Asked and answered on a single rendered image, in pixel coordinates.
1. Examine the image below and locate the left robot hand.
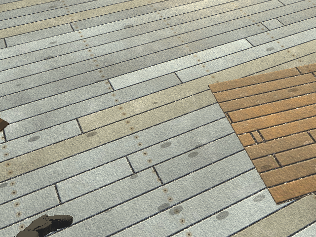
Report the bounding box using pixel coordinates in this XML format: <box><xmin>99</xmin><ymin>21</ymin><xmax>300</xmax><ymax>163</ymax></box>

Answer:
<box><xmin>14</xmin><ymin>214</ymin><xmax>73</xmax><ymax>237</ymax></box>

